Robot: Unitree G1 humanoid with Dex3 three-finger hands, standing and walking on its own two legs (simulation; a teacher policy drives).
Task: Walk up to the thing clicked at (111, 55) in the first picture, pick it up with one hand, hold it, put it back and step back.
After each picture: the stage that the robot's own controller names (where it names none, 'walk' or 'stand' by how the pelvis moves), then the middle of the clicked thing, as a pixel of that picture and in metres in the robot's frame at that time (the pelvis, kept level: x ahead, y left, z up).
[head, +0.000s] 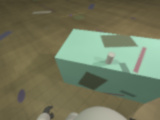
stand; (110, 58) +0.61 -0.18 -0.09
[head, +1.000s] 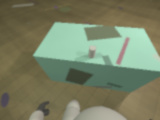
walk; (92, 52) +0.60 +0.02 -0.06
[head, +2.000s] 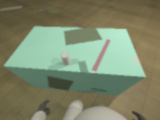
stand; (65, 59) +0.48 +0.24 -0.05
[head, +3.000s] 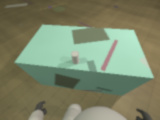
stand; (75, 57) +0.51 +0.16 -0.06
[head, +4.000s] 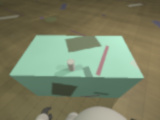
stand; (71, 65) +0.49 +0.19 -0.09
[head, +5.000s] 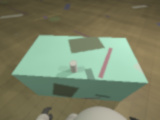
stand; (73, 66) +0.47 +0.16 -0.09
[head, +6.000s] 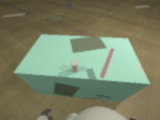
stand; (75, 66) +0.47 +0.15 -0.09
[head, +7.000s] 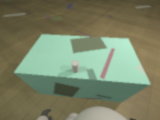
rise first; (75, 66) +0.47 +0.15 -0.09
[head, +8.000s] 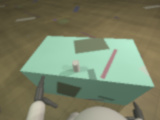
rise first; (76, 66) +0.48 +0.17 -0.09
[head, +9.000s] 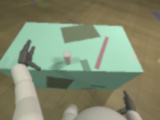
go down; (67, 58) +0.50 +0.16 -0.06
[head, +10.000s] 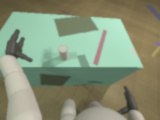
go down; (63, 53) +0.50 +0.16 -0.02
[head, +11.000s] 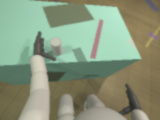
close in; (56, 47) +0.50 +0.17 +0.01
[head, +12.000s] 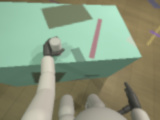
close; (56, 47) +0.51 +0.17 +0.02
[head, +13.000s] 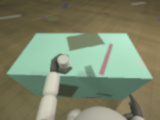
lift; (64, 64) +0.35 +0.17 +0.12
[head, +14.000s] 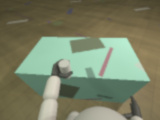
hold; (65, 69) +0.32 +0.17 +0.11
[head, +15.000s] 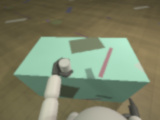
hold; (65, 68) +0.32 +0.17 +0.11
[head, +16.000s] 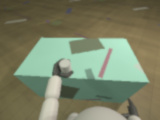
hold; (66, 69) +0.32 +0.17 +0.10
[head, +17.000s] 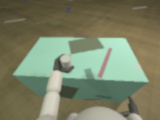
crouch; (67, 64) +0.35 +0.16 +0.11
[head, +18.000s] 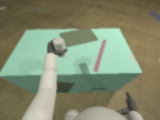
lower; (60, 48) +0.47 +0.19 +0.12
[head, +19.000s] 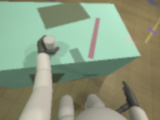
lower; (51, 45) +0.51 +0.19 +0.03
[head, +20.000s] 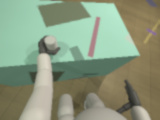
lower; (52, 46) +0.51 +0.18 +0.02
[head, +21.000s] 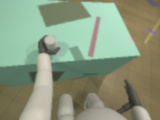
lower; (52, 45) +0.51 +0.18 +0.02
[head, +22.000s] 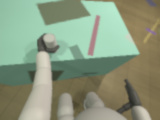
lower; (51, 44) +0.52 +0.18 +0.03
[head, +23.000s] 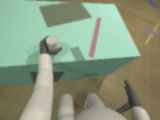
open; (53, 46) +0.51 +0.18 +0.02
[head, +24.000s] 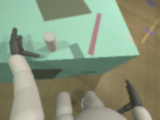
rise; (51, 42) +0.51 +0.18 +0.03
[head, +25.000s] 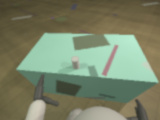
sink last; (75, 63) +0.49 +0.17 -0.04
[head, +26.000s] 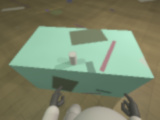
stand; (73, 58) +0.50 +0.17 -0.03
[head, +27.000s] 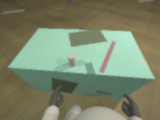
stand; (72, 60) +0.49 +0.18 -0.03
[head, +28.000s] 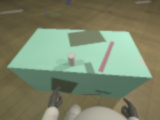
stand; (71, 59) +0.50 +0.17 -0.03
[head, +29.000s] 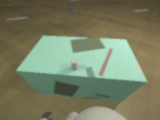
stand; (74, 64) +0.51 +0.16 -0.09
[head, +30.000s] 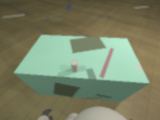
stand; (74, 66) +0.48 +0.16 -0.09
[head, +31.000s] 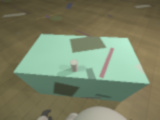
stand; (74, 65) +0.48 +0.16 -0.09
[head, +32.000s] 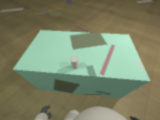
walk; (74, 63) +0.49 +0.16 -0.09
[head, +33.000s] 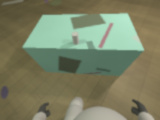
walk; (75, 38) +0.73 +0.20 -0.06
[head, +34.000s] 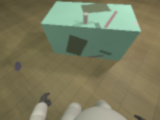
walk; (85, 18) +1.09 +0.12 -0.06
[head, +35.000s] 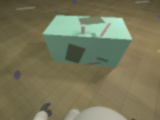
stand; (83, 29) +1.10 +0.16 -0.08
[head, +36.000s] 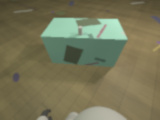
stand; (80, 30) +1.12 +0.17 -0.09
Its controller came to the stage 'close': yes
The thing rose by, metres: 0.20
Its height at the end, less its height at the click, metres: +0.00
